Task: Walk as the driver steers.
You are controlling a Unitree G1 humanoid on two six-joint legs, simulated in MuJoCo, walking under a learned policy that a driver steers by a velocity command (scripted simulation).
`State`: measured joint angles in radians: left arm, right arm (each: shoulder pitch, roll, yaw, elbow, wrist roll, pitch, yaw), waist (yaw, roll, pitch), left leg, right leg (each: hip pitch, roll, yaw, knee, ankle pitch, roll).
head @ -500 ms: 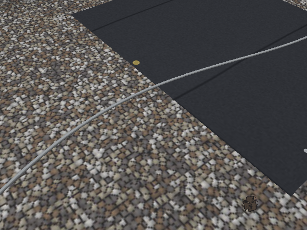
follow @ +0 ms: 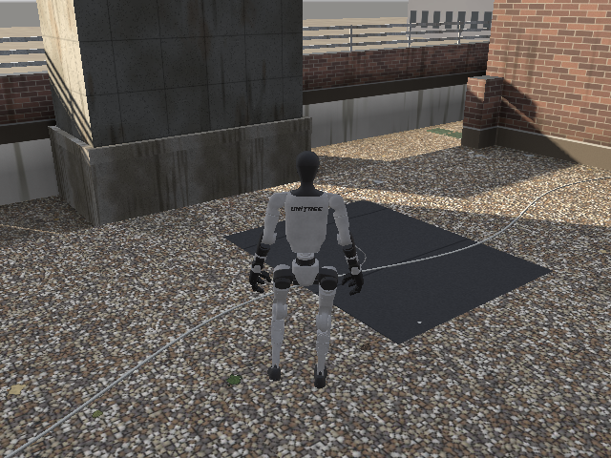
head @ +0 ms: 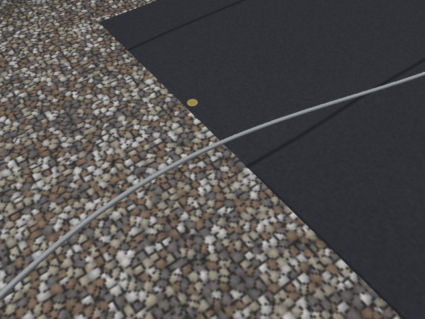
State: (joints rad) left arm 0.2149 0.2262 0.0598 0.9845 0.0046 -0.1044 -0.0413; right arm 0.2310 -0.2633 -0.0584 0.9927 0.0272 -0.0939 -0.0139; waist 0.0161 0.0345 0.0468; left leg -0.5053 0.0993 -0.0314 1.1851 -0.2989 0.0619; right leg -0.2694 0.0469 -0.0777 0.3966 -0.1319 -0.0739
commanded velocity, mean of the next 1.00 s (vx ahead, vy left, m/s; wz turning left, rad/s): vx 0.41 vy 0.00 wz -0.47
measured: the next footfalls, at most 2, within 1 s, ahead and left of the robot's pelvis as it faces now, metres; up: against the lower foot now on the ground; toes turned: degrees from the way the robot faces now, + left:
left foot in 0.36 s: +0.39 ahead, +0.14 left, +0.00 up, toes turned -9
right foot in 0.86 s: +0.56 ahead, -0.18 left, +0.00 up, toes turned -29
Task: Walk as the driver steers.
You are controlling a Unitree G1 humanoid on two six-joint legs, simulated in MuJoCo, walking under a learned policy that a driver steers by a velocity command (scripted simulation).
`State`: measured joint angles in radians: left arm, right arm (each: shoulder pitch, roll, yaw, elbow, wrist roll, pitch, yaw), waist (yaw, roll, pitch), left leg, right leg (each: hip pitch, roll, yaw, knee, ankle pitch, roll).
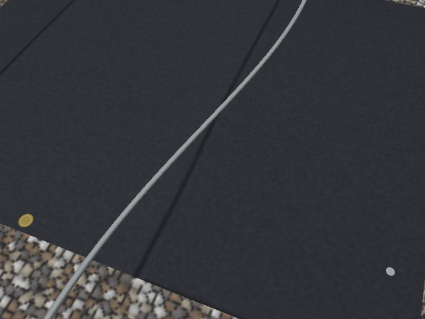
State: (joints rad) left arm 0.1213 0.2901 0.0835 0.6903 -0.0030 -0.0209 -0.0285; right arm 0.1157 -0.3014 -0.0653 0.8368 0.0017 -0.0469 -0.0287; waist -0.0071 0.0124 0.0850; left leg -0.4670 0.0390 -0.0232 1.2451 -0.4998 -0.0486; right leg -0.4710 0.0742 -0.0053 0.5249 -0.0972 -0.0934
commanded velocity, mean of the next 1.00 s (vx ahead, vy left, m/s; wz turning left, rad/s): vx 0.03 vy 0.00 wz -0.32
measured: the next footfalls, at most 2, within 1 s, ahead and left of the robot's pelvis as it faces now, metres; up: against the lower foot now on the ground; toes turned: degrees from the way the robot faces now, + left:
left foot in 0.38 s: +0.15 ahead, +0.16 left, +0.00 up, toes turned -18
right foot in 0.70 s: +0.05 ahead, -0.09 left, +0.00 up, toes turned -14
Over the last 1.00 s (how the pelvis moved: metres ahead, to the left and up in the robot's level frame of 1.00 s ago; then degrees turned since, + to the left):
0.46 -0.05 -0.01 -31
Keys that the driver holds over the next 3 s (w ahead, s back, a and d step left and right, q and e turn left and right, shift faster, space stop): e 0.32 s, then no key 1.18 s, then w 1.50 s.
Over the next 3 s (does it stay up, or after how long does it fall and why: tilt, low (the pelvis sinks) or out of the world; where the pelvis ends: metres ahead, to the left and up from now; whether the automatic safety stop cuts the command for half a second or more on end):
stays up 0.76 -0.13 0.02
